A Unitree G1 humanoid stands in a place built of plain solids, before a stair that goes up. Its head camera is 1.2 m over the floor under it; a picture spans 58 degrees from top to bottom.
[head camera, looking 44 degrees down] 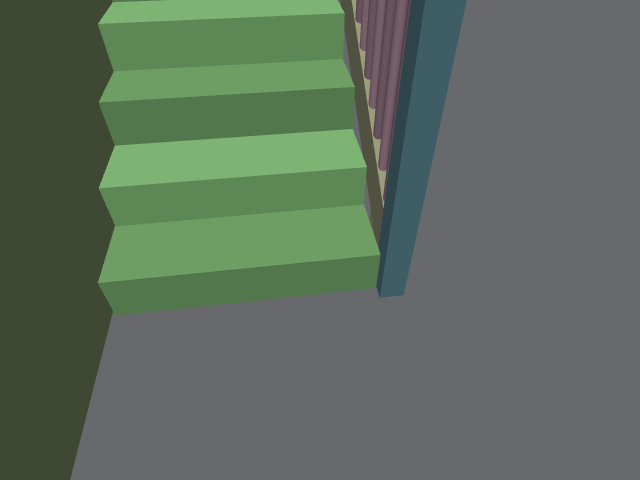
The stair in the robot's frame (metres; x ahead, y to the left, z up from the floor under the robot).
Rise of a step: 0.17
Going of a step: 0.26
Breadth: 0.90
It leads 8 degrees to the left of straight ahead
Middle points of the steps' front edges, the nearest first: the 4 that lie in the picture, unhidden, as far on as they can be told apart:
0.94 0.24 0.17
1.20 0.28 0.34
1.46 0.32 0.51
1.71 0.35 0.68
